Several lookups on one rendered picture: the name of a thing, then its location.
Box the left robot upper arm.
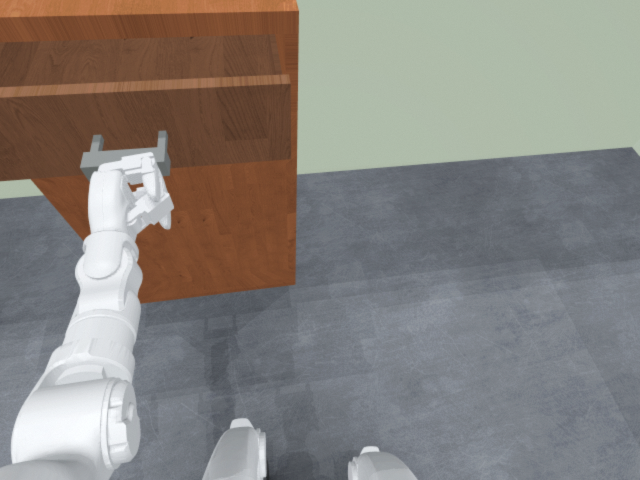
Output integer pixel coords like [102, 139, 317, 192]
[0, 377, 141, 480]

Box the left robot hand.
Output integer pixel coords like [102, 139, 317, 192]
[88, 152, 174, 242]

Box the right robot thigh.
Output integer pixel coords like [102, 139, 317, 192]
[348, 451, 417, 480]

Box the robot thigh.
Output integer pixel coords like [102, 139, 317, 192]
[202, 427, 266, 480]
[348, 451, 417, 480]

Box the cabinet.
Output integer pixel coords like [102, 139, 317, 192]
[0, 0, 299, 304]

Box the robot left forearm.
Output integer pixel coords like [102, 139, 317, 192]
[11, 230, 143, 464]

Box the left robot thigh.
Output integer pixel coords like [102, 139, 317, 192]
[202, 427, 266, 480]

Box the drawer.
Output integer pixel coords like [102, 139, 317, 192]
[0, 34, 291, 181]

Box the handle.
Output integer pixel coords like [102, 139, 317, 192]
[80, 130, 171, 182]

